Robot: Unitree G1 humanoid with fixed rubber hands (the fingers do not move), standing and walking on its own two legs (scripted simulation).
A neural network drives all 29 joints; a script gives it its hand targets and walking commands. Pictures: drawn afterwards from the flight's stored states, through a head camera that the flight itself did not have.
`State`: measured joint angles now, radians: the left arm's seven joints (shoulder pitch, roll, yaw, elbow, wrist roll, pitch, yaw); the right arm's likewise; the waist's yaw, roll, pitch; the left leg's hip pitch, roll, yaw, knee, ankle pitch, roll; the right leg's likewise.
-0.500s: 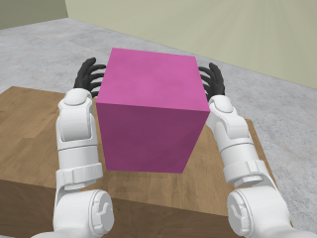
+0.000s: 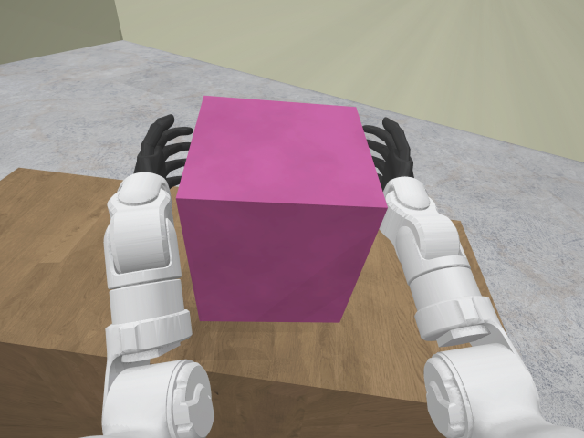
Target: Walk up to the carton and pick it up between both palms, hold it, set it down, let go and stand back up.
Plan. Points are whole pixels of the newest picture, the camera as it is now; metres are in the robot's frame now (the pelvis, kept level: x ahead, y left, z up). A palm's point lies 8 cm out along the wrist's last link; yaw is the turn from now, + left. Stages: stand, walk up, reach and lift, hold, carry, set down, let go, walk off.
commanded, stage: hold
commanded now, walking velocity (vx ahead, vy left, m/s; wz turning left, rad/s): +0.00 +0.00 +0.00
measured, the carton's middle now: (276, 216) +0.38 +0.01 +0.16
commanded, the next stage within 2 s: set down in 0.94 s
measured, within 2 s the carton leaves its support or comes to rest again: neither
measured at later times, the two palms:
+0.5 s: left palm (146, 171) +0.36 +0.16 +0.24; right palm (389, 174) +0.37 -0.14 +0.24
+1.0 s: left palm (155, 176) +0.36 +0.15 +0.24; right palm (395, 182) +0.36 -0.15 +0.23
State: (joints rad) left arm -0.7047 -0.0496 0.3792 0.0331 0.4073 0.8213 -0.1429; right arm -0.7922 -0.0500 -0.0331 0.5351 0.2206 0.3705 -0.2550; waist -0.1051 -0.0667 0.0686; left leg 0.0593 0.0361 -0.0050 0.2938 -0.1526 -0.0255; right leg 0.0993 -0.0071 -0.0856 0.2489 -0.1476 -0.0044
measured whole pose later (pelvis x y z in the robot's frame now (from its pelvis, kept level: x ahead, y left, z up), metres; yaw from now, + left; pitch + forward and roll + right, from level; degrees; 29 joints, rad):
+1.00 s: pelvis -0.01 +0.00 +0.00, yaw +0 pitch -11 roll +0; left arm -0.75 -0.05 0.38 0.09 0.41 0.81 -0.14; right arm -0.81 -0.04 -0.07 0.57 0.19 0.36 -0.24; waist -0.10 -0.05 0.07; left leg 0.04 0.03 0.00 0.28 -0.13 -0.02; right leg 0.07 -0.01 -0.08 0.26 -0.14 -0.01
